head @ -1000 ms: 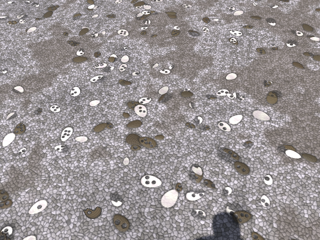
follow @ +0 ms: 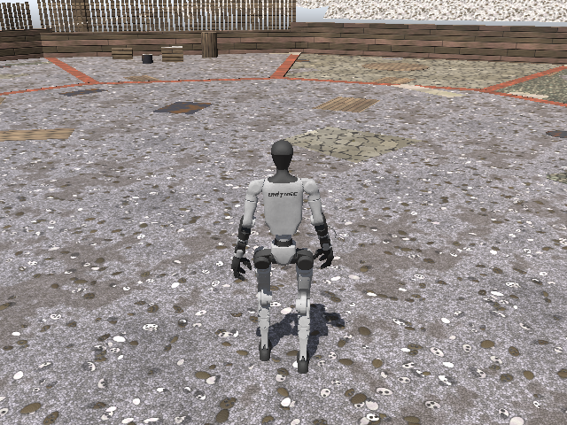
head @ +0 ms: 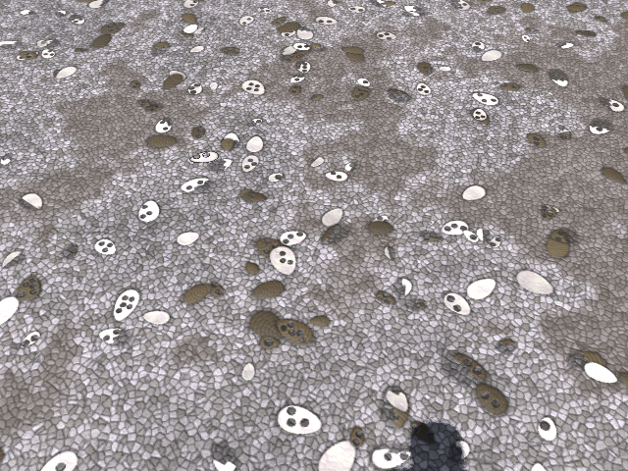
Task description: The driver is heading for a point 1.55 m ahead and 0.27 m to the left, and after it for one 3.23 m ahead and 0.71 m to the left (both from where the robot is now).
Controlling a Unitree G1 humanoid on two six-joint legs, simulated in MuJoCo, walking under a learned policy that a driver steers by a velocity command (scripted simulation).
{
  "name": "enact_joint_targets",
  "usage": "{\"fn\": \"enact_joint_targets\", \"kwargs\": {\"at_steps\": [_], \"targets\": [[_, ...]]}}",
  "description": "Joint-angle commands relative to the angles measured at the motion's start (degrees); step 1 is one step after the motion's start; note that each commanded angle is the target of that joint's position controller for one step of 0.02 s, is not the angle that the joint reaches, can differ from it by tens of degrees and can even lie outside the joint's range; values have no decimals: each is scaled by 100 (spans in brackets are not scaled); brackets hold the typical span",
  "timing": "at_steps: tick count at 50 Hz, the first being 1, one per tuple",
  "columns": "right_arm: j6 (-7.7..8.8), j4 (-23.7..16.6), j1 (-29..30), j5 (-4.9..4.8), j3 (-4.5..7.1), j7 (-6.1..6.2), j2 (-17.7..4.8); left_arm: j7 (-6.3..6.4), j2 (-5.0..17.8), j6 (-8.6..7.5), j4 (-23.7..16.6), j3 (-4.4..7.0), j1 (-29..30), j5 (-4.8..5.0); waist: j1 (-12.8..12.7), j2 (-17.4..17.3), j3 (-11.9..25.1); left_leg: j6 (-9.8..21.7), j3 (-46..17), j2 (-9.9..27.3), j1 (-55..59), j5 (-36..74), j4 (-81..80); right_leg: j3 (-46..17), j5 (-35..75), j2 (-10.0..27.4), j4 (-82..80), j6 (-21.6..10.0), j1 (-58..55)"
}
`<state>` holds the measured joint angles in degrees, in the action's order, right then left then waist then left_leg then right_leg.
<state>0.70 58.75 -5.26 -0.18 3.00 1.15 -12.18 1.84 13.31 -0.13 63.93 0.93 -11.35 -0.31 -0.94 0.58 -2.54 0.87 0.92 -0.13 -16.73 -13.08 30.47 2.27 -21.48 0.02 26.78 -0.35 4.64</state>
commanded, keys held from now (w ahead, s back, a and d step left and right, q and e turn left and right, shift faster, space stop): no key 0.06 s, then w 0.94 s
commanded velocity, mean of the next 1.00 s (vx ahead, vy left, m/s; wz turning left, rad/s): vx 0.36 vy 0.00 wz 0.00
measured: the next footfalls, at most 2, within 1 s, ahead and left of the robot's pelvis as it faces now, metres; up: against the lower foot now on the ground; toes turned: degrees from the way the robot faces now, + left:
right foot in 0.60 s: +0.19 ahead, -0.19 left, +0.00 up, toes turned -3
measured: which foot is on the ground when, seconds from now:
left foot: down 0.00-0.60, up 0.62-1.00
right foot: down 0.00-0.38, up 0.40-0.58, down 0.60-1.00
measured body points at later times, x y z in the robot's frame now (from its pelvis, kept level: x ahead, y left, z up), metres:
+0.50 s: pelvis +0.07 -0.03 +0.00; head +0.08 -0.05 +0.45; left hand +0.14 +0.22 -0.14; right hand +0.06 -0.28 -0.16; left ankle +0.03 +0.11 -0.73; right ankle +0.03 -0.14 -0.68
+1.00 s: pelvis +0.25 -0.11 +0.01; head +0.26 -0.13 +0.46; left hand +0.17 +0.13 -0.12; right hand +0.44 -0.35 -0.10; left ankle +0.45 +0.06 -0.67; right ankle +0.15 -0.19 -0.73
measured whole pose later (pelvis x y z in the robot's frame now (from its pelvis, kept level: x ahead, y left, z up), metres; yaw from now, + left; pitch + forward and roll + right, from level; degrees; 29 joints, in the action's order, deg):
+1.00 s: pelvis +0.25 -0.11 +0.01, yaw -1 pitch +2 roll +0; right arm 4.3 51.8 -1.6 -1.2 3.8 -0.6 -14.6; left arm 0.9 10.5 -5.3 61.2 1.6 -27.0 -0.1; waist -4.7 -2.1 0.7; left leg 1.2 -0.5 5.1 -39.9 5.6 38.1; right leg 2.7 -13.4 -2.7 8.8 -3.4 -2.9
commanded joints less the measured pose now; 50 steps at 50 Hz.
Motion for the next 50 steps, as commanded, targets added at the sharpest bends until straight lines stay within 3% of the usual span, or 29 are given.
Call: {"fn": "enact_joint_targets", "kwargs": {"at_steps": [1, 3, 5, 7, 9, 12, 16, 17, 18, 19, 20, 21, 22, 24, 26, 27, 29, 30, 31, 32, 33, 34, 35, 36, 37, 38, 43, 50], "targets": [[33, -139, 8, -11, 131, 15, -693, 26, 534, 3, -22, 76, -373, 7, 8, -159, 541, 432, -471, 435, 1077, 2625, -168, -147, 1617, 194, -304, -20, 570], [13, -103, 30, -12, 130, 18, -679, 33, 516, 18, 7, 69, -398, 5, 8, -132, 496, 427, -454, 412, 1027, 2467, -200, -139, 1528, 198, -321, -14, 571], [-29, 3, -79, -58, 153, 24, -677, 34, 457, 34, 91, 66, -555, 39, 2, -162, 477, 434, -363, 262, 966, 716, -249, -9, 219, 80, -321, -104, 666], [-36, 11, -136, -96, 190, 36, -732, 47, 498, 12, 0, 80, -443, 81, 67, -54, 2, 518, -466, 215, 453, -1752, -379, -119, -1152, 122, -255, -326, 1105], [89, -25, -157, -119, 188, 20, -720, 54, 444, -119, -88, 63, -520, 123, 44, -169, -491, 631, -765, 342, -18, -2595, -560, -304, -1640, 231, -180, -489, 1403], [334, -35, -367, -157, 193, -68, -714, 3, 417, -381, -153, 56, -707, 145, 39, -255, -579, 868, -1226, 572, -44, -2321, -549, -471, -1306, 312, 126, -672, 1544], [532, -86, -698, -194, 238, -172, -840, -126, 339, -591, -181, 59, -994, 134, 17, -361, -59, 1162, -1641, 786, 532, -485, -194, -360, 221, 166, 762, -658, 1507], [562, -65, -931, -179, 270, -179, -912, -162, 321, -625, -201, 62, -988, 124, 92, -388, 213, 1254, -1748, 848, 935, 116, -97, -243, 1004, 59, 1122, -565, 1625], [573, 9, -1393, -159, 308, -176, -983, -200, 317, -660, -288, 60, -761, 111, 324, -444, 513, 1403, -2001, 942, 1592, 328, -228, -127, 1681, -78, 1671, -429, 2020], [569, 124, -1969, -131, 337, -168, -1053, -227, 311, -704, -445, 53, -375, 133, 637, -652, 728, 1638, -2580, 1260, 2309, 235, -567, -71, 1769, -173, 2556, -310, 2692], [583, 241, -2393, -100, 320, -170, -1057, -237, 282, -723, -696, 41, 185, 181, 918, -1263, 641, 2034, -3564, 2004, 2817, 511, -1140, -208, -678, -247, 3923, -282, 3769], [621, 251, -2269, -93, 228, -138, -891, -250, 388, -713, -916, 76, 585, 255, 827, -1080, 402, 2011, -3841, 2351, 2808, 397, -1180, -670, -1581, 166, 4629, -390, 4487], [649, 175, -2011, -81, 148, -104, -746, -260, 409, -700, -1090, 88, 783, 317, 662, -779, 254, 1728, -3511, 2305, 2548, 162, -1236, -889, -1533, 519, 4571, -483, 4679], [566, -119, -1106, -126, 72, -56, -737, -267, 356, -648, -1115, 109, 553, 302, 194, -418, -152, 1075, -2432, 1951, 1094, -562, -1736, -735, -1204, 881, 2847, -461, 3709], [395, -307, -543, -167, 206, -12, -1273, -267, 157, -567, -797, 115, -230, 170, -265, -681, -63, 728, -1143, 1132, -699, -880, -1899, -68, 68, 383, 1446, -255, 1213], [343, -313, -548, -146, 246, -5, -1349, -248, 221, -507, -514, 200, -800, 172, -508, -648, 70, 640, -736, 896, -1240, -1044, -1640, 282, 926, 45, 1198, -113, 217], [333, -309, -653, -134, 176, -6, -1020, -179, 412, -366, -202, 352, -1562, 142, -778, -399, 154, 513, -401, 698, -1580, -988, -867, 559, 926, -192, 1123, -21, -550], [349, -336, -623, -100, 83, -10, -656, -160, 527, -362, -151, 415, -1891, 102, -946, 228, 135, 284, -65, 456, -1672, -604, 462, 48, 584, 127, 639, -172, -681], [353, -430, -733, 46, -39, -2, -127, -142, 1020, -387, -211, 477, -2224, 58, -850, 1783, 186, -42, 266, 101, -2294, -1606, 2949, -2145, -646, 1414, -426, -656, -556], [447, -629, -1051, -168, -38, 19, 11, -248, 1225, -500, -298, 418, -2160, -17, -556, 2251, 361, 77, -420, -330, -3098, -1980, 4319, -5223, -2490, 2319, -2095, -1480, -578], [532, -718, -844, -358, 12, 9, -296, -299, 1130, -598, -457, 356, -1433, 7, -269, 1447, -230, 287, -656, 150, -3714, -1474, 4926, -5297, -3443, 2485, -2219, -1497, -176], [572, -808, -550, -293, 38, -12, -528, -343, 822, -672, -587, 267, -971, 32, -213, 889, -490, 441, -614, 389, -3841, -805, 4853, -4415, -2796, 2256, -1978, -1291, 115], [560, -709, -607, -161, 79, 10, -612, -371, 734, -691, -676, 221, -592, 5, -39, 486, -416, 449, -577, 606, -3451, -243, 4520, -3435, -1701, 1903, -1800, -1072, 420], [545, -659, -726, -74, 130, 32, -673, -376, 700, -688, -733, 212, -394, -19, 100, 492, -280, 431, -569, 727, -3052, 85, 4018, -2761, -971, 1611, -1799, -915, 597], [507, -623, -780, -73, 160, 15, -703, -355, 592, -677, -700, 185, -447, -37, 140, 634, -192, 387, -536, 797, -2718, 328, 3676, -2331, -470, 1443, -1870, -829, 657], [467, -605, -734, -84, 176, 0, -693, -321, 490, -682, -624, 169, -695, -49, 84, 555, -116, 356, -465, 785, -2617, 566, 3442, -2013, 65, 1315, -1932, -775, 500], [412, -866, 188, -47, 165, -52, -489, -119, 592, -626, -489, 198, -1364, 0, -124, 216, -96, 66, -301, 666, -3033, 1386, 1883, -1277, 1546, 1274, -2089, -929, -221], [470, -1215, 1308, -118, 49, -244, -407, -60, 552, -528, -399, 230, -1861, 44, -401, 295, -427, 40, -38, 479, -2815, 1991, 401, -679, 2120, 1254, -2203, -922, -724]]}}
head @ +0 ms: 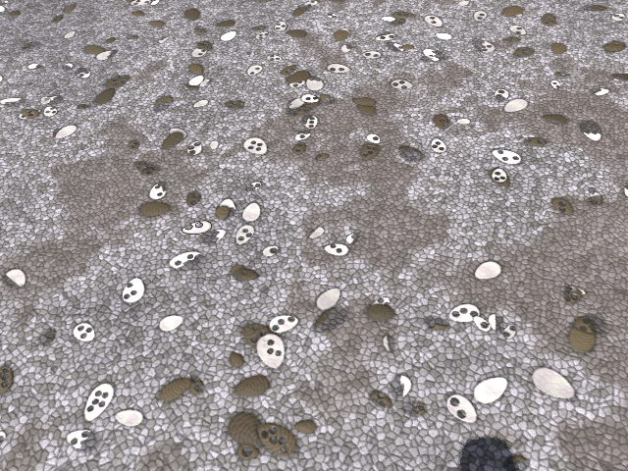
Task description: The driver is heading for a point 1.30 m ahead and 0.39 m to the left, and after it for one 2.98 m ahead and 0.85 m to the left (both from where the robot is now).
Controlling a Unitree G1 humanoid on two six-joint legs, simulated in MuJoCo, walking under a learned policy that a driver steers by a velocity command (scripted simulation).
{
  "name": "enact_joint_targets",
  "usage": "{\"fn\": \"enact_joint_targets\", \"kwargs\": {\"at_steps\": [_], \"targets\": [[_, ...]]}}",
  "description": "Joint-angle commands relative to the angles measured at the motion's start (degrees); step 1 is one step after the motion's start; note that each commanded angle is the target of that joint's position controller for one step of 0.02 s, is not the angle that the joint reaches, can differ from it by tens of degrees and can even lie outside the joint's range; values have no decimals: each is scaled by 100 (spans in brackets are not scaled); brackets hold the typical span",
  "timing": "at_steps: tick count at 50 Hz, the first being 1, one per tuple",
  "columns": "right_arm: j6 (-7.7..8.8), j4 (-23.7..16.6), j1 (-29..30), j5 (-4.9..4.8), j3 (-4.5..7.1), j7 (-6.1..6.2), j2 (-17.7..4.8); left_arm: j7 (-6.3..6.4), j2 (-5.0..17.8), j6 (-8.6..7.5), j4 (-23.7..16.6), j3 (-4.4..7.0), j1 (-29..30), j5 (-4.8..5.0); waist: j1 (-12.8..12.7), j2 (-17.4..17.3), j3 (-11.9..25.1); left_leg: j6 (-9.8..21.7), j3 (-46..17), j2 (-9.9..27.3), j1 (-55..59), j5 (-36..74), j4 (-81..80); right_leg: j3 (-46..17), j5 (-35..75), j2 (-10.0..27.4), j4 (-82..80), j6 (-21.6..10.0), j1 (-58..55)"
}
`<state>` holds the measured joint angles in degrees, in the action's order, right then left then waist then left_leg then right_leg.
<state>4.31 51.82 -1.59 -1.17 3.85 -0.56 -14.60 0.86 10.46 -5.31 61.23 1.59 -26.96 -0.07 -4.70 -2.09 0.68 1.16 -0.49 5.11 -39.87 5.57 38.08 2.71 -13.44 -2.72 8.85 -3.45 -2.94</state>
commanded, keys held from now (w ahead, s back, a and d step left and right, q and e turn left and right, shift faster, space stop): w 0.10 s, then s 0.40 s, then w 0.50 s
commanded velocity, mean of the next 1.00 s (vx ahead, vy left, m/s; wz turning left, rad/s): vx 0.22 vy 0.00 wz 0.00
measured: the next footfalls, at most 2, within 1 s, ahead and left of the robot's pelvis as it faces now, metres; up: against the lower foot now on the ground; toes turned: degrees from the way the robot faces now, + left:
left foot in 0.18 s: +0.31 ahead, +0.14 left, +0.00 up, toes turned +3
right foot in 0.64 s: +0.25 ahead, -0.10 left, +0.00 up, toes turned +0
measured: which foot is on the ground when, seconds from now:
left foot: up 0.00-0.16, down 0.18-0.64, up 0.66-1.00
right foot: down 0.00-0.20, up 0.22-0.62, down 0.64-1.00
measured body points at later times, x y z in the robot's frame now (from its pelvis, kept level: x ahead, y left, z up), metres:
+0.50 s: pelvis +0.19 +0.04 -0.01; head +0.23 +0.04 +0.44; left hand +0.29 +0.31 -0.14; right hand +0.30 -0.22 -0.14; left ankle +0.27 +0.13 -0.75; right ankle +0.24 -0.11 -0.70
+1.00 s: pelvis +0.29 +0.04 +0.00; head +0.31 +0.03 +0.45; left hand +0.23 +0.30 -0.14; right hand +0.46 -0.22 -0.12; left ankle +0.38 +0.18 -0.72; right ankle +0.21 -0.10 -0.75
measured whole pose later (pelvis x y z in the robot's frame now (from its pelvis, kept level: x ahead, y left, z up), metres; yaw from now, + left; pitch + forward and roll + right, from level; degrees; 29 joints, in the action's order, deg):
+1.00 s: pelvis +0.29 +0.04 +0.00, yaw +1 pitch +2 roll +0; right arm 3.4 56.3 -3.3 -1.6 4.0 -0.6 -15.5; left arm 1.4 12.4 -4.6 59.3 4.7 -24.1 1.1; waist -4.3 -1.1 1.3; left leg 1.2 1.8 2.9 -27.3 -9.9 33.1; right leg 0.5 -14.8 1.9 14.7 0.9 2.3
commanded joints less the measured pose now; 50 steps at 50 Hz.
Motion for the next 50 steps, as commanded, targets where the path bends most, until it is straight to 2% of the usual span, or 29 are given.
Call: {"fn": "enact_joint_targets", "kwargs": {"at_steps": [1, 5, 6, 7, 8, 9, 10, 11, 12, 13, 14, 16, 18, 22, 25, 26, 28, 29, 30, 31, 32, 33, 34, 35, 37, 40, 44, 48, 50], "targets": [[129, -587, 1100, -27, -58, -110, -150, 36, 840, 21, -99, 175, -391, 24, -72, 555, -808, 40, 142, -72, -532, 44, -503, -685, 1440, 1563, -338, -627, -140], [216, -825, 1453, -66, -107, -257, -185, 44, 989, 122, -57, 257, -465, 51, -27, 684, -878, 254, 309, -237, -261, -545, -971, -592, 2568, 1765, 139, -605, -672], [238, -796, 1235, -31, -65, -266, -282, 50, 1041, 148, -94, 268, -321, 15, 156, 797, -741, 339, 414, -427, 260, -664, -1104, -497, 3833, 1685, 543, -491, -656], [262, -677, 760, 26, 18, -253, -462, 58, 1129, 178, -129, 293, -262, -14, 394, 1022, -341, 434, 572, -709, 1027, -678, -1097, -471, 5243, 1592, 1151, -359, -686], [299, -373, -220, 56, 130, -228, -685, 51, 1123, 207, -180, 276, -116, -27, 886, 1051, 236, 593, 668, -880, 2249, 25, -1394, -293, 5920, 1315, 2222, -115, -496], [311, -99, -1192, 170, 204, -170, -971, 16, 1071, 165, -327, 234, 2, -76, 1228, 975, 976, 875, 115, -253, 4207, 1760, -1026, -271, 4888, 1057, 3464, 148, 743], [250, 93, -1854, 401, 229, -102, -1405, -34, 481, 74, -427, 58, -438, -179, 1018, -621, 2072, 1816, -1801, 1602, 6630, 5088, -305, -146, -207, 104, 5975, 554, 2895], [195, 195, -2123, 356, 88, -139, -1000, -78, 437, -43, -117, 41, -1012, 56, 1043, -843, 3358, 2470, -3106, 2275, 7229, 5683, -669, -1419, -2833, -328, 7137, 597, 3314], [135, 71, -1502, 232, 28, -135, -808, -75, 904, -50, -208, 182, -476, 217, 955, -477, 2623, 2127, -2143, 1922, 6155, 5258, -883, -1533, -2623, 143, 7153, 576, 3365], [122, -66, -737, 142, -60, -96, -523, -23, 902, -6, -404, 183, 148, 228, 772, -254, 1641, 1809, -1443, 1564, 5067, 4579, -1171, -1112, -2281, 433, 6725, 615, 3534], [139, -84, -354, 131, -150, -75, -308, 53, 820, 81, -416, 199, 389, 136, 556, 164, 961, 1616, -1061, 1274, 3996, 4058, -1500, -888, -2025, 606, 6317, 682, 3380], [118, -26, -61, 250, -169, -91, -313, 141, 642, 319, -417, 229, 236, 33, 226, 54, 541, 1413, -552, 935, 2572, 3442, -1885, -721, -1633, 733, 5621, 708, 2447], [75, 17, 25, 348, -107, -84, -582, 226, 420, 462, -494, 198, 113, 40, 74, -270, 565, 1497, -255, 859, 2142, 3648, -1988, -570, -1359, 625, 5130, 750, 2143], [-201, 2, 83, 259, -16, 109, -916, 335, 807, 688, -808, 301, 683, 8, 181, -441, 758, 1490, -333, 926, 2220, 2193, -2135, -506, -717, 569, 4747, 710, 2265], [-396, 20, 60, 232, -8, 255, -893, 383, 876, 817, -992, 342, 1125, -1, 301, -454, 435, 1469, -558, 983, 2134, 770, -2258, -528, -794, 557, 4725, 678, 2477], [-418, 50, -15, 219, -32, 283, -786, 373, 838, 813, -976, 337, 1113, 12, 323, -382, 518, 1416, -608, 968, 2150, -314, -2393, -562, -699, 643, 4469, 646, 2362], [-403, 153, -39, 149, -106, 277, -525, 284, 646, 745, -873, 299, 1043, 25, 297, -582, 491, 1114, -627, 754, 1915, -2477, -2598, -444, -538, 680, 3366, 568, 1718], [-406, 208, -27, 88, -122, 257, -517, 221, 600, 697, -789, 302, 939, 20, 191, -623, 400, 932, -581, 640, 1722, -3204, -2531, -210, -302, 530, 2650, 499, 1264], [-407, 261, -136, 27, -129, 244, -522, 161, 631, 663, -711, 323, 871, 1, 134, -525, 281, 714, -524, 479, 1546, -3827, -2402, 35, -258, 335, 2072, 387, 902], [-397, 302, -336, 13, -148, 234, -487, 133, 761, 633, -719, 337, 890, -44, 175, -214, 82, 424, -451, 234, 1433, -4151, -2078, -128, -555, 420, 1619, 216, 847], [-377, 226, -387, 61, -184, 213, -334, 141, 1086, 591, -757, 371, 723, -88, 279, 787, 73, 122, -12, -195, 1055, -3969, -688, -1415, -1248, 1386, 1034, -144, 741], [-299, -46, -91, 38, -137, 215, -358, 93, 1805, 543, -682, 544, 503, -47, 166, 2052, -342, -11, 514, -860, 104, -3739, 298, -3038, -2906, 2274, 20, -992, 1148], [-229, -184, 444, -37, 24, 216, -859, 80, 1724, 382, -685, 544, 588, -138, 44, 1645, -749, 53, -21, -565, -140, -3387, 1155, -3640, -3404, 2435, -434, -1233, 1480], [-195, -117, 234, -89, 111, 186, -967, 103, 1470, 235, -734, 479, 906, -133, 306, 1445, -776, 136, -212, -415, -254, -2895, 1469, -3274, -2969, 2281, -406, -992, 1436], [-166, 161, -153, 6, 168, 157, -819, 94, 1143, 84, -747, 422, 1112, 35, 438, 1179, -555, 138, -203, -269, -302, -2326, 1604, -2504, -2079, 1940, -304, -618, 1009], [-73, 192, 42, 27, 158, 95, -450, 95, 898, -6, -531, 373, 615, 52, 318, 925, -334, 72, -14, -203, -200, -1596, 1310, -1773, -1011, 1681, -281, -515, 623], [-20, 46, 534, -2, 74, 51, -235, 119, 1094, -17, -472, 433, 372, 57, 111, 992, -367, -65, 188, -237, 274, -1265, 140, -1317, -495, 1601, -306, -587, 669], [6, -26, 649, -50, 26, -5, -329, 80, 1252, 8, -396, 513, 213, 131, 15, 1049, -488, -36, 337, -272, 849, -1534, -521, -1205, -447, 1716, -152, -693, 829], [28, -36, 523, -66, 30, -33, -420, 55, 1256, 37, -362, 539, 220, 180, 110, 1062, -527, 79, 369, -267, 1197, -1706, -762, -1229, -442, 1828, 13, -692, 884]]}}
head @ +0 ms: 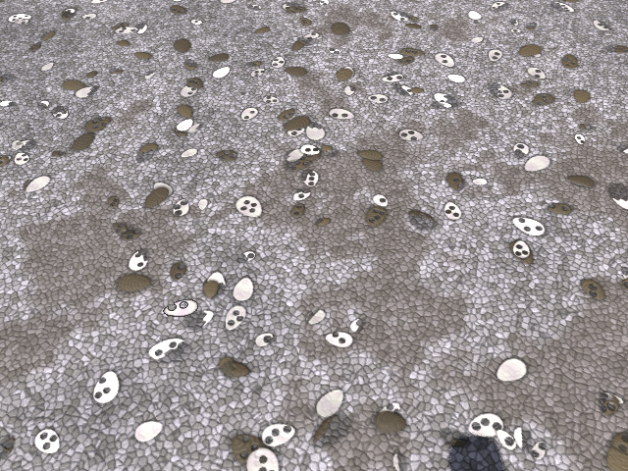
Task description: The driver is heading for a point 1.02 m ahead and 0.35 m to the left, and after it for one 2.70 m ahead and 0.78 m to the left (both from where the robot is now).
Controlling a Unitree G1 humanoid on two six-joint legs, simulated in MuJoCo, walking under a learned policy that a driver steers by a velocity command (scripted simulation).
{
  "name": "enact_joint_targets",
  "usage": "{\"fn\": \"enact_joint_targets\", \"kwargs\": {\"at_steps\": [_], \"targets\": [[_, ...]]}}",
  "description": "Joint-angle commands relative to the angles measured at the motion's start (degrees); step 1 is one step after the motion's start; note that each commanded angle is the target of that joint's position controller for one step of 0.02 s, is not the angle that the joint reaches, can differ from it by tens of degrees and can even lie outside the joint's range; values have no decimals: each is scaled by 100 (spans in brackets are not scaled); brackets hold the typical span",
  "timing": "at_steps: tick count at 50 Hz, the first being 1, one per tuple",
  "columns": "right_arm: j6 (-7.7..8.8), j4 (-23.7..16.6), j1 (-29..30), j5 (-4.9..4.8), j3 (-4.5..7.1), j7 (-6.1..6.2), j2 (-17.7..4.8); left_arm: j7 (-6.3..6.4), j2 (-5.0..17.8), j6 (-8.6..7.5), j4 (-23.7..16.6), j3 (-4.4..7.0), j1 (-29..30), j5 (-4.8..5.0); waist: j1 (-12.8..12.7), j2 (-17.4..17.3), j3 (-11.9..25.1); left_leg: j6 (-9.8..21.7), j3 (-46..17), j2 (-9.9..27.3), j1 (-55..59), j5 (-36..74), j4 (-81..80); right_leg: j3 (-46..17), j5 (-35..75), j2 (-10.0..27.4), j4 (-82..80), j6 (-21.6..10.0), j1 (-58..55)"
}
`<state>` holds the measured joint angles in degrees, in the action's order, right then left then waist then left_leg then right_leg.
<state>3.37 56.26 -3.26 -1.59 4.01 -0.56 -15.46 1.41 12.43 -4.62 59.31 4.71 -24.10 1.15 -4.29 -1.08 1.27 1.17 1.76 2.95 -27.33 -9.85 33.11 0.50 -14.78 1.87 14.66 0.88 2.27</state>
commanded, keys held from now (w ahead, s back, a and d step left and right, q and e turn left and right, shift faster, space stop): w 0.62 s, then w+q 0.38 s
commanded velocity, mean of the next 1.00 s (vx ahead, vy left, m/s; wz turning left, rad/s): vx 0.48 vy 0.00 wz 0.12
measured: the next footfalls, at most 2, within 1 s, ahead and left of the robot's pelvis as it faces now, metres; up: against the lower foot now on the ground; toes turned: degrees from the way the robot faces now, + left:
left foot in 0.08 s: +0.14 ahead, +0.14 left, +0.00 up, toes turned +3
right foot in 0.60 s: +0.50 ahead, -0.08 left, +0.00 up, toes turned -3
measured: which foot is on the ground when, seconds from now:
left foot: up 0.00-0.06, down 0.08-0.62, up 0.64-1.00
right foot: down 0.00-0.08, up 0.10-0.58, down 0.60-1.00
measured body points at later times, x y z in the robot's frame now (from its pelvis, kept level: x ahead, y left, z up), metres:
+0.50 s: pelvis +0.24 +0.04 -0.01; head +0.27 +0.05 +0.44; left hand +0.46 +0.27 -0.11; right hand +0.17 -0.21 -0.15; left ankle +0.10 +0.13 -0.75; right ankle +0.44 -0.10 -0.71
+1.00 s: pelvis +0.53 +0.02 -0.01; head +0.54 +0.03 +0.44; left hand +0.51 +0.29 -0.15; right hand +0.71 -0.22 -0.12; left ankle +0.69 +0.21 -0.69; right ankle +0.46 -0.08 -0.75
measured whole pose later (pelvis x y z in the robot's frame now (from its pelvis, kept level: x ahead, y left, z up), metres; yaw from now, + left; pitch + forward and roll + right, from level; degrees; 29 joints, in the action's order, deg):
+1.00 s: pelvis +0.53 +0.02 -0.01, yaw +9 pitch +0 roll -3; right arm 2.6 52.3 -6.9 -1.0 4.5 -1.0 -14.3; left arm 0.9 13.9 -5.9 56.2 4.0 -17.1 -0.6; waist -2.8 -1.6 -0.9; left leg 2.1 -2.5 6.9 -40.0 3.4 42.3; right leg 12.3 -14.0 -2.4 11.3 -1.5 -2.1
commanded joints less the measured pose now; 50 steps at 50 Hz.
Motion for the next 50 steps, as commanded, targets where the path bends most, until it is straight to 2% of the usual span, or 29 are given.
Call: {"fn": "enact_joint_targets", "kwargs": {"at_steps": [1, 3, 4, 5, 6, 7, 8, 9, 10, 12, 15, 19, 23, 25, 28, 29, 30, 31, 32, 33, 34, 35, 36, 37, 38, 41, 44, 47, 50], "targets": [[133, -415, 442, -26, 37, -38, -389, -5, 1057, -11, -174, 235, 15, 83, 226, 936, -555, 145, 178, -77, 326, -95, -439, -976, -246, 1373, -414, -1073, 472], [134, -47, -691, -29, 200, 8, -651, -4, 961, 11, -242, 196, 244, 63, 775, 761, -137, 312, 259, -285, 1896, -108, -663, -658, 891, 1082, 587, -861, 990], [156, 163, -1639, -9, 354, 55, -1056, -22, 708, 2, -357, 103, 408, -2, 1184, 53, 514, 604, -730, 477, 3244, -438, -899, -132, 1094, 640, 2334, -577, 1707], [121, 267, -2247, 51, 473, 56, -1644, -29, 129, -120, -621, -49, 272, -49, 1155, -1695, 1003, 1428, -3199, 1839, 4699, -1319, -1673, 348, -887, -231, 4440, -172, 3779], [197, 277, -2147, 92, 329, 6, -1244, -28, 525, -227, -631, 40, 496, 27, 1152, -1252, 954, 1604, -4070, 1979, 4415, -2057, -2061, -461, -1609, -145, 5625, -226, 4363], [247, 130, -1610, 101, 199, -18, -852, -67, 771, -292, -702, 100, 697, 144, 955, -939, 399, 1411, -3399, 1825, 3953, -2007, -2059, -585, -1169, 189, 5933, -414, 4752], [272, 10, -1229, 123, 119, -50, -584, -64, 783, -301, -695, 106, 813, 154, 799, -616, 130, 1234, -2728, 1551, 3430, -1585, -2135, -472, -611, 442, 5830, -488, 4605], [280, -50, -974, 142, 63, -83, -427, -39, 749, -285, -697, 130, 917, 86, 682, -405, -120, 1147, -2252, 1354, 2944, -1040, -2270, -428, -198, 587, 5501, -485, 4446], [281, -42, -914, 174, 12, -89, -299, -23, 689, -236, -709, 148, 913, 38, 556, -405, -201, 1046, -1845, 1179, 2597, -537, -2378, -428, 78, 713, 5232, -483, 4147], [277, 48, -1128, 171, 8, -56, -333, -37, 513, -149, -734, 129, 918, 20, 469, -408, -272, 1056, -1409, 1063, 2347, 466, -2464, -342, 289, 758, 4822, -399, 3917], [269, 131, -1377, 171, 38, 49, -558, -48, 469, -74, -984, 111, 1494, -44, 489, -212, -417, 1114, -1060, 1034, 2298, 1346, -2575, -248, 886, 695, 3938, -186, 4178], [251, 158, -1669, 133, 22, 113, -583, -164, 293, -83, -1255, -12, 2384, -25, 697, -233, -574, 925, -505, 750, 2130, 1553, -2717, 36, 1977, 419, 2433, -184, 3707], [188, 337, -2198, 78, 28, 125, -582, -309, 303, -107, -1503, -92, 3105, 24, 898, -180, -774, 916, -435, 944, 2787, 1565, -2601, 93, 2098, 247, 1689, -308, 3721], [127, 387, -2305, 71, 56, 140, -623, -390, 369, -134, -1631, -103, 3314, 39, 867, -202, -794, 889, -441, 1131, 3258, 1952, -2353, 71, 1809, 200, 1480, -431, 3777], [53, 329, -2134, 84, 136, 159, -836, -417, 742, -148, -1561, 34, 2750, 28, 404, -490, -247, 731, -354, 1192, 3616, 4234, -1419, 314, 1155, -188, 1417, -690, 2625], [11, 293, -2013, 94, 125, 154, -818, -388, 972, -140, -1328, 158, 1916, 24, -51, -524, 250, 609, -182, 1000, 3431, 4925, -456, 448, 1222, -366, 1322, -865, 1489], [5, 181, -1912, 136, 64, 147, -701, -333, 1245, -123, -1042, 268, 822, -29, -492, -427, 964, 447, -78, 763, 2334, 4123, 950, -52, 1451, 104, 1613, -1146, -355], [106, 84, -2608, 139, -149, 69, -6, -301, 1805, -101, -860, 397, -35, -164, -295, 868, 2040, 35, 73, -205, -135, 1236, 3436, -2759, 553, 1757, 1439, -2145, -2859], [269, 203, -2560, 40, -172, 20, -32, -292, 1367, -75, -828, 239, -73, -124, -312, 1240, 2482, 93, -847, -614, -913, -2256, 4403, -4322, 180, 2229, 477, -2279, -3079], [349, 14, -1916, -143, -9, 6, -557, -272, 1037, -80, -901, 137, 482, -69, -288, 980, 1474, 205, -973, -237, -1436, -2078, 4754, -3385, 69, 1996, 354, -1879, -2269], [364, -98, -1508, -199, 18, 43, -646, -256, 837, -106, -1023, 65, 1033, -67, -103, 568, 788, 245, -792, 93, -1383, -1536, 4500, -2484, 430, 1805, 168, -1644, -1224], [318, -119, -1322, -133, 57, 101, -580, -277, 645, -150, -1020, 6, 1371, -96, 105, 247, 323, 233, -695, 302, -1154, -1179, 4072, -1872, 748, 1578, -77, -1482, -328], [216, -84, -1454, -66, 98, 139, -463, -293, 529, -204, -1003, -30, 1555, -156, 343, 361, 98, 242, -738, 490, -765, -902, 3763, -1409, 784, 1404, -328, -1341, 290], [123, -22, -1613, -38, 93, 145, -308, -327, 449, -241, -946, -44, 1566, -194, 442, 486, -5, 256, -785, 548, -402, -802, 3629, -1059, 1137, 1253, -424, -1246, 710], [42, 2, -1802, -58, 65, 142, -70, -320, 546, -246, -884, -17, 1580, -199, 581, 613, -18, 206, -754, 575, -333, -755, 3493, -897, 959, 1301, -611, -1318, 903], [-93, -211, -1334, -44, 123, 171, -183, -217, 730, -287, -772, 33, 1445, -232, 587, 493, -341, 111, -863, 623, -882, -76, 2990, -366, 1065, 1269, -933, -1301, 1050], [-47, -386, -894, 42, 152, 92, -210, -104, 835, -270, -709, 60, 1266, -235, 499, 394, -413, 66, -858, 528, -1192, 972, 2042, 162, 1395, 1156, -959, -1152, 748], [-5, -608, -273, 65, 85, -27, -96, -28, 935, -239, -685, 74, 1083, -190, 292, 320, -541, 64, -433, 434, -1056, 1577, 1115, 636, 1509, 1106, -1003, -1018, 572], [-12, -902, 291, 65, 20, -130, -34, 8, 1029, -145, -566, 113, 684, -125, 75, 215, -727, 136, -224, 380, -1349, 1423, 597, 826, 1706, 1315, -815, -1001, -136]]}}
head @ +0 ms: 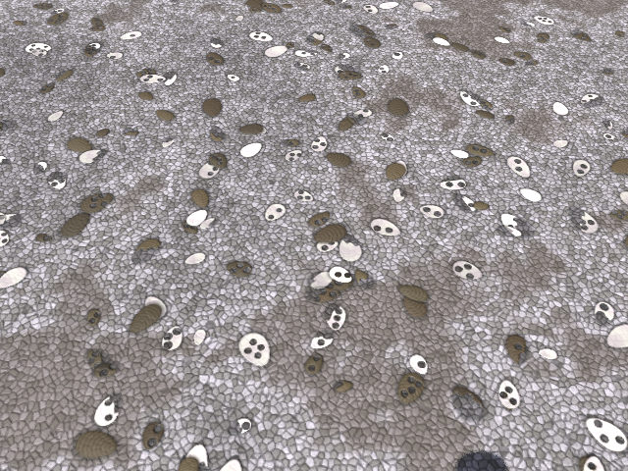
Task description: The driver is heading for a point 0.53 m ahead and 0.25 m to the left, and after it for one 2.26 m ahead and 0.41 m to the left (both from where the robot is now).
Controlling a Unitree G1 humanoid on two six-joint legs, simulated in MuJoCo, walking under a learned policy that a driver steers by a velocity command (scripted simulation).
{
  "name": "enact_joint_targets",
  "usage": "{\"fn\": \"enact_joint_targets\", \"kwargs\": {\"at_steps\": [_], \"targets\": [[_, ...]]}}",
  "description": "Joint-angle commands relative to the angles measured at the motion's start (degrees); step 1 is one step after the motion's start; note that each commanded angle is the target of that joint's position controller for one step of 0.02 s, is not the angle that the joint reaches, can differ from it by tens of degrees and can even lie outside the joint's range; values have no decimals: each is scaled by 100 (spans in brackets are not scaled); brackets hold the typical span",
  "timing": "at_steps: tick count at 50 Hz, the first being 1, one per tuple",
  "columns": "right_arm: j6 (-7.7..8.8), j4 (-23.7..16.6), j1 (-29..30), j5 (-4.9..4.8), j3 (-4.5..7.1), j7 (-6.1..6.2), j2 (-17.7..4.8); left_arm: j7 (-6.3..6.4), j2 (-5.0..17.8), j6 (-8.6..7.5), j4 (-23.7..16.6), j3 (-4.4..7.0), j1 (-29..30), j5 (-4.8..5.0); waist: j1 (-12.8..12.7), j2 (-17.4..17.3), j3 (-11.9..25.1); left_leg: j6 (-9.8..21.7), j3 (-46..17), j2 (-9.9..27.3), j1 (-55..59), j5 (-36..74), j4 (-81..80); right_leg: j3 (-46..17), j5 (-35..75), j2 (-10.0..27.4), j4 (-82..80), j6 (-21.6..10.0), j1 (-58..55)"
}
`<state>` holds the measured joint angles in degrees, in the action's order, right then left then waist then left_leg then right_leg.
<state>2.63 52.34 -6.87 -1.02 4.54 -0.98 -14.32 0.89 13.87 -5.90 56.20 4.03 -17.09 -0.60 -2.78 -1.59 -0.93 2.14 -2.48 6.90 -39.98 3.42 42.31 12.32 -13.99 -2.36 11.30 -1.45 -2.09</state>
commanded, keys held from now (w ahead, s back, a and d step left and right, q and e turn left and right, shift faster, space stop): w+q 0.62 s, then q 0.38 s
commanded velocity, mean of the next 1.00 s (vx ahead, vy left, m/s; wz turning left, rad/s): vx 0.40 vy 0.00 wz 0.57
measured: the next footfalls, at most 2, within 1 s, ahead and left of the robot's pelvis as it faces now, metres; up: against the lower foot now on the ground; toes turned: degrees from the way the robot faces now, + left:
left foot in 0.16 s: +0.26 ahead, +0.14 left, +0.00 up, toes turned +9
right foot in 0.64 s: +0.59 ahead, +0.01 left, +0.00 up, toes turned +25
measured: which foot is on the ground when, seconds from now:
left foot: up 0.00-0.14, down 0.16-0.66, up 0.68-1.00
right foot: down 0.00-0.16, up 0.18-0.62, down 0.64-1.00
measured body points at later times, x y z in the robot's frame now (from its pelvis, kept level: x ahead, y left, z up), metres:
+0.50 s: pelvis +0.29 +0.07 +0.00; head +0.32 +0.10 +0.45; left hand +0.44 +0.37 -0.09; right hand +0.41 -0.19 -0.11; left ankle +0.22 +0.13 -0.74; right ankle +0.52 -0.06 -0.69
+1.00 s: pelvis +0.50 +0.10 +0.00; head +0.55 +0.13 +0.45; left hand +0.43 +0.40 -0.12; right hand +0.81 -0.03 -0.09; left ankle +0.51 +0.27 -0.70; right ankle +0.55 +0.00 -0.74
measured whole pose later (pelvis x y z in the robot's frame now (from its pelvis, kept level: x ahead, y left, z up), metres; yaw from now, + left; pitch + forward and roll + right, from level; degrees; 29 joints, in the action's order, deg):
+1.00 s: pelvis +0.50 +0.10 +0.00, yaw +35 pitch +2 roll -1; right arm -1.9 35.6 -8.1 -0.9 5.1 -0.4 -17.6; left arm 0.8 16.7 -2.2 46.8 4.4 -9.2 0.2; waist -2.4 -1.2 -4.7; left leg -1.3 -0.4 3.8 -34.2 -10.1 44.7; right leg 10.3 -12.1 1.7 20.4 -0.5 10.1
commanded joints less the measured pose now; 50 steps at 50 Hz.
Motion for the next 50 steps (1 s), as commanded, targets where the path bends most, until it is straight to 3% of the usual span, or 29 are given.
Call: {"fn": "enact_joint_targets", "kwargs": {"at_steps": [1, 3, 5, 6, 7, 8, 9, 10, 11, 12, 13, 14, 17, 20, 23, 26, 28, 30, 31, 32, 33, 34, 35, 36, 37, 39, 41, 45, 50], "targets": [[56, -617, 790, 3, -43, -125, -155, 62, 912, 29, -226, 196, -115, 74, -115, 265, -542, 80, 268, -43, -199, -106, -433, -312, 1769, 1819, -349, -752, 23], [44, -815, 911, -15, -37, -203, -216, 66, 1004, 124, -223, 236, -154, 124, -65, 358, -536, 209, 454, -153, -191, -681, -575, -216, 2457, 1967, 13, -683, -376], [23, -905, 639, -28, 54, -251, -423, 95, 1179, 200, -321, 288, 32, 157, 208, 595, -201, 414, 822, -514, 526, -1298, -590, -39, 4437, 1981, 772, -547, -506], [12, -835, 125, -47, 157, -253, -611, 110, 1249, 248, -367, 304, 127, 167, 520, 677, 131, 550, 987, -771, 1252, -1507, -611, 54, 5310, 1916, 1559, -464, -435], [11, -625, -777, -70, 334, -213, -918, 119, 1241, 283, -424, 281, 242, 185, 1019, 578, 615, 755, 1028, -1049, 2546, -1179, -994, 205, 5366, 1683, 2761, -273, -22], [-35, -432, -1710, -64, 551, -83, -1490, 127, 1108, 245, -558, 213, 185, 88, 1338, -81, 1206, 1125, -271, -348, 4337, -1262, -1172, 238, 3617, 1436, 4594, 20, 1423], [-14, -567, -1489, -109, 610, -47, -1986, 21, 249, 40, -890, -46, -217, -16, 641, -1549, 1737, 2318, -3757, 1107, 6165, -2118, -1989, -392, -1530, 50, 6802, 423, 4032], [26, -649, -1700, 4, 434, -61, -1525, -85, 692, -249, -990, 10, 312, 224, 986, -802, 2196, 2266, -4471, 1263, 6459, -2358, -2652, -1718, -1798, 110, 7224, 218, 4718], [83, -631, -1577, 59, 340, -49, -1143, -133, 865, -364, -1122, 51, 787, 405, 1037, -520, 1509, 1951, -3508, 1071, 6046, -1866, -2575, -1727, -1398, 394, 7090, 43, 5085], [144, -696, -1171, 31, 283, -62, -949, -101, 803, -397, -1108, 39, 834, 322, 741, 71, 967, 1722, -2738, 805, 5136, -1209, -2540, -1719, -939, 685, 6461, -9, 4879], [160, -796, -774, 21, 204, -54, -697, -40, 867, -349, -1047, 97, 907, 122, 536, 258, 702, 1531, -2169, 566, 4378, -713, -2631, -1681, -684, 877, 5927, 3, 4442], [175, -902, -562, 75, 187, -30, -706, -34, 891, -273, -1073, 131, 778, 81, 325, 27, 576, 1609, -2040, 518, 3769, -258, -2738, -1724, -562, 954, 5715, 70, 4018], [193, -958, -597, 29, 224, 64, -888, -24, 751, -91, -1152, 131, 806, 15, 166, 138, 345, 1569, -1601, 305, 3047, 192, -2979, -1602, -301, 958, 4819, 325, 3737], [172, -943, -851, -12, 269, 164, -1057, -22, 588, -41, -1391, 64, 1461, -23, 362, 13, 139, 1355, -1205, 20, 2749, 204, -3009, -1489, 819, 753, 3494, 496, 3735], [121, -919, -1078, -26, 268, 189, -1041, -88, 486, -80, -1570, 3, 2020, 40, 611, -243, 63, 1086, -1072, -206, 2563, -327, -2918, -1401, 1842, 432, 2305, 464, 3293], [82, -840, -1353, -53, 256, 188, -998, -154, 619, -131, -1750, 20, 2337, 106, 737, -357, 45, 992, -1442, -53, 2879, -640, -2626, -1517, 1920, 307, 1826, 376, 3165], [42, -842, -1416, -52, 249, 217, -973, -204, 771, -189, -1796, 62, 2319, 113, 683, -416, 78, 937, -1798, 92, 3267, -719, -2275, -1614, 1571, 274, 1589, 277, 3102], [4, -900, -1338, -27, 258, 243, -996, -223, 898, -255, -1746, 116, 1976, 121, 463, -604, 153, 852, -2051, 143, 3429, -431, -1891, -1568, 1098, 232, 1454, 116, 2671], [-3, -967, -1231, -16, 220, 238, -902, -201, 1019, -285, -1614, 188, 1452, 91, 175, -606, 398, 718, -1974, -75, 3329, -42, -1433, -1481, 1157, 218, 1255, -37, 1915], [9, -1116, -1071, 33, 128, 220, -669, -161, 1276, -312, -1530, 274, 710, -49, -207, -395, 1027, 475, -1661, -436, 2834, -7, -173, -1942, 1457, 825, 1480, -360, 609], [39, -1278, -1594, 9, 39, 247, -358, -109, 1781, -271, -1475, 392, -27, -205, -160, 821, 1964, 4, -915, -1199, 1167, -1730, 1869, -3755, 2081, 2209, 1566, -1116, -1504], [69, -1343, -2066, -61, 20, 240, -555, -158, 1609, -181, -1386, 359, -113, -78, 50, 2109, 2410, -180, -804, -1253, 31, -4104, 3047, -5507, 2030, 2975, 1161, -1680, -2060], [12, -1230, -1818, -96, 158, 250, -1099, -142, 1039, -117, -1561, 206, 235, 2, -18, 1271, 1664, -288, -937, -900, -296, -3843, 3592, -4800, 2088, 2774, 1157, -1478, -1418], [-66, -1319, -1330, -55, 213, 263, -1240, -116, 784, -37, -1651, 120, 539, -6, -32, 738, 1099, -370, -671, -714, -263, -3490, 3628, -3720, 2713, 2500, 1201, -1239, -623], [-136, -1396, -1104, -1, 240, 275, -1196, -119, 685, 20, -1638, 69, 792, -25, 103, 462, 711, -426, -515, -547, -79, -3276, 3375, -3022, 3316, 2201, 1124, -1120, 134], [-292, -1482, -1154, -21, 234, 267, -908, -126, 699, 60, -1559, 60, 1006, -53, 365, 704, 357, -420, -317, -293, 427, -3030, 2783, -2243, 3403, 1839, 804, -963, 1117], [-377, -1649, -1081, -51, 155, 258, -615, -98, 912, 60, -1493, 143, 1098, -61, 415, 910, 322, -488, -118, -275, 506, -2723, 2269, -1859, 3663, 1833, 494, -1142, 1331], [-394, -1828, -785, 0, 122, 165, -593, 13, 1103, 182, -1458, 222, 1244, 38, 358, 765, 677, -461, 28, -208, 798, -1522, 1095, -1207, 3598, 1894, 373, -1141, 1035], [-430, -2122, -135, 16, 157, -27, -679, 7, 1287, 342, -1349, 269, 1112, 150, 152, 791, 467, -254, 360, -353, 1243, -1236, -92, -715, 2829, 1889, 592, -886, 850]]}}
Keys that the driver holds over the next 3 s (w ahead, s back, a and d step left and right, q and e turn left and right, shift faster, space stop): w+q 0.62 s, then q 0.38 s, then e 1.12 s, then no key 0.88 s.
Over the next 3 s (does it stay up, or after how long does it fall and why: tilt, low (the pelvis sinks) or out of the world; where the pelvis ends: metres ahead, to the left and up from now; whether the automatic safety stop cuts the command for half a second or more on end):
stays up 0.56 0.10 0.00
